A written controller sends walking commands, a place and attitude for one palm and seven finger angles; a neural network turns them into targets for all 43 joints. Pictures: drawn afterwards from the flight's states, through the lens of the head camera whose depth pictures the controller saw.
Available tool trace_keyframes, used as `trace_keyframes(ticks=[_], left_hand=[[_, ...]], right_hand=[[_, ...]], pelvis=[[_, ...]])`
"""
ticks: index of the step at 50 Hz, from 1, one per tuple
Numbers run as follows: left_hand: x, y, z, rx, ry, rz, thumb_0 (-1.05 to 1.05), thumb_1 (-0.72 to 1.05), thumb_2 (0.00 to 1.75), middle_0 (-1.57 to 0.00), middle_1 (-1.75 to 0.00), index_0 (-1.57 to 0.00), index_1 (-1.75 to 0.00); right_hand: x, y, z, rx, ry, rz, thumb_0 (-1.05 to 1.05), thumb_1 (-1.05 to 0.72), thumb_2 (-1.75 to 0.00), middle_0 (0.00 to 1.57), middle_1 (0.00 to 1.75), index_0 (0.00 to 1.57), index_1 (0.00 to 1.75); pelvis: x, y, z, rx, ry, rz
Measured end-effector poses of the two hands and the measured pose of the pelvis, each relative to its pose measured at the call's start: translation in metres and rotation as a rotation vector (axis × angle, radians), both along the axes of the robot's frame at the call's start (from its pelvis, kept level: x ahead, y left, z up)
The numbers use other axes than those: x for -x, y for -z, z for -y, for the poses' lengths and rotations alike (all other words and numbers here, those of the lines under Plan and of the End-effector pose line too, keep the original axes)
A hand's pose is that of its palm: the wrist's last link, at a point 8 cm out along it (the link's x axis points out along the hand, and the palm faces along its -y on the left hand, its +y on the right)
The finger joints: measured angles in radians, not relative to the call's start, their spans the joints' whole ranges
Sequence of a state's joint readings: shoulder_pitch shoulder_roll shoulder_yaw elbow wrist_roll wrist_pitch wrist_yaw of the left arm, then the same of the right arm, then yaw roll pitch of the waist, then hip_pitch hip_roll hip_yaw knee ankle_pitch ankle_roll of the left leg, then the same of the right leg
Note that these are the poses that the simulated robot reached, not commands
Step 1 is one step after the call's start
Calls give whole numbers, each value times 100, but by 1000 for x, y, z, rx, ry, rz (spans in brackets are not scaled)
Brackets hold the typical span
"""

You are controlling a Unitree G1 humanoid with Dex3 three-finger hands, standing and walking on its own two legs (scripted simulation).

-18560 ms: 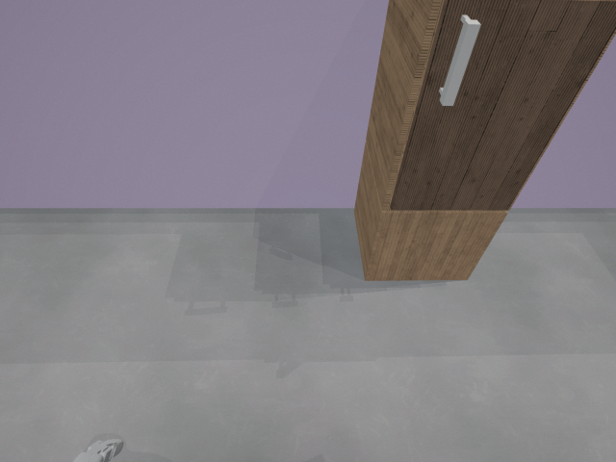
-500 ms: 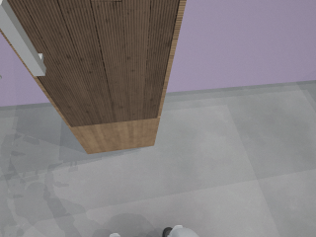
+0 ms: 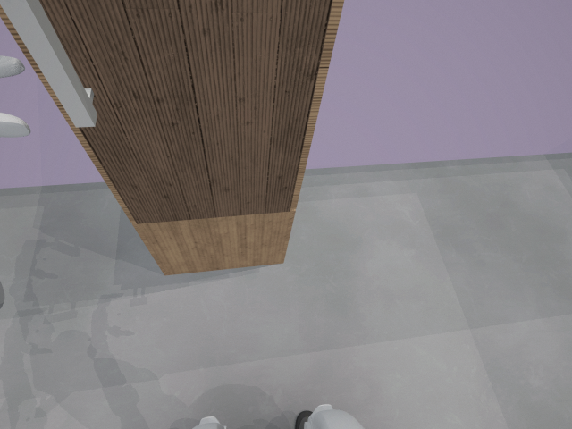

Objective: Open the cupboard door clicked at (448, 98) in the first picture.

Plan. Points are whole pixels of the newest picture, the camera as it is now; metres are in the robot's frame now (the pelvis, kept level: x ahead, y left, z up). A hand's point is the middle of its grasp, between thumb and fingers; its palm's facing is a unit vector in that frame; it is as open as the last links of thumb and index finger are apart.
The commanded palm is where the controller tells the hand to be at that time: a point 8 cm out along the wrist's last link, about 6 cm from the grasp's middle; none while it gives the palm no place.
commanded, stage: move the hooked fingers beside the handle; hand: left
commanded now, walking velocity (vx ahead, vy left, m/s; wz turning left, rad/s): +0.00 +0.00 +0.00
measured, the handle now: (60, 56) +0.55 +0.25 +0.16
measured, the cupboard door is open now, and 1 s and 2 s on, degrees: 0 0 0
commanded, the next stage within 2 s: slide the fingers in behind the handle in 0.22 s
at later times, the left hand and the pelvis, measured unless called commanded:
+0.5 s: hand out of the picture +0.49 +0.30 +0.16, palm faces +0.02 -1.00 -0.01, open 14.0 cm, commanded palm +0.48 +0.33 +0.16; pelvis +0.00 +0.00 +0.00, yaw +0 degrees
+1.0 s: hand (34, 82) +0.50 +0.26 +0.16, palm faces +0.06 -1.00 -0.03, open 13.9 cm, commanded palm +0.48 +0.30 +0.16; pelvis +0.01 -0.01 +0.00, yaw +0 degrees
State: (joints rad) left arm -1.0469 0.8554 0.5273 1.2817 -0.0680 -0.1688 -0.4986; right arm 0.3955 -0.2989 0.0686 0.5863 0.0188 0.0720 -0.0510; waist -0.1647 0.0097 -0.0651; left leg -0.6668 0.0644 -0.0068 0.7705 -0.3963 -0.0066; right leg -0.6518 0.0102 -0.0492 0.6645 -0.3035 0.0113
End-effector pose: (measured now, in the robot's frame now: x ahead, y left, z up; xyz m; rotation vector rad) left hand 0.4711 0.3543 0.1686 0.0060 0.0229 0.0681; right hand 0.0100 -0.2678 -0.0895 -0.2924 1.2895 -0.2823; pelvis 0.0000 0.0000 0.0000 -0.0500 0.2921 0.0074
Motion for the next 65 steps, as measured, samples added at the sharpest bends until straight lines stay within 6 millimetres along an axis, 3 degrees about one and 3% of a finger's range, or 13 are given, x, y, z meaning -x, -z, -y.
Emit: trace_keyframes(ticks=[10, 16, 21, 32, 42, 65], left_hand=[[-3, -3, -4, 5, 1, -3, -1, -50, 30, -30, -120, -30, -120], [1, -1, -10, -1, 3, 4, -1, -50, 30, -30, -120, -30, -120], [2, 2, -9, -14, 17, 6, -1, -50, 30, -30, -120, -30, -120], [-11, 9, 20, 13, 29, 3, -1, -50, 30, -30, -120, -31, -121], [-7, 1, 34, 9, 21, 19, -1, -50, 30, -31, -121, -31, -121], [-12, 6, 52, -18, 12, -2, -1, -50, 30, -32, -121, -33, -123]], right_hand=[[46, -3, -2, 4, 60, -101, 1, -91, -90, 20, 30, 20, 30], [57, -6, -2, 10, 72, -132, 1, -91, -90, 20, 30, 20, 30], [51, -6, -2, 15, 57, -129, 1, -91, -90, 20, 30, 20, 30], [14, -1, -5, 4, 19, -21, 1, -91, -90, 20, 30, 20, 30], [-2, 4, -8, -42, 7, 21, 1, -91, -90, 20, 30, 20, 30], [20, 0, 10, -5, 27, -19, 1, -91, -90, 20, 30, 20, 30]], pelvis=[[4, 1, 0, -1, 15, -13], [3, 1, -2, 0, 17, -15], [3, 1, -3, 3, 9, -15], [-1, 0, -4, 3, 2, -10], [-6, -2, 2, -2, 5, 15], [-1, -3, 8, -9, 3, 14]])
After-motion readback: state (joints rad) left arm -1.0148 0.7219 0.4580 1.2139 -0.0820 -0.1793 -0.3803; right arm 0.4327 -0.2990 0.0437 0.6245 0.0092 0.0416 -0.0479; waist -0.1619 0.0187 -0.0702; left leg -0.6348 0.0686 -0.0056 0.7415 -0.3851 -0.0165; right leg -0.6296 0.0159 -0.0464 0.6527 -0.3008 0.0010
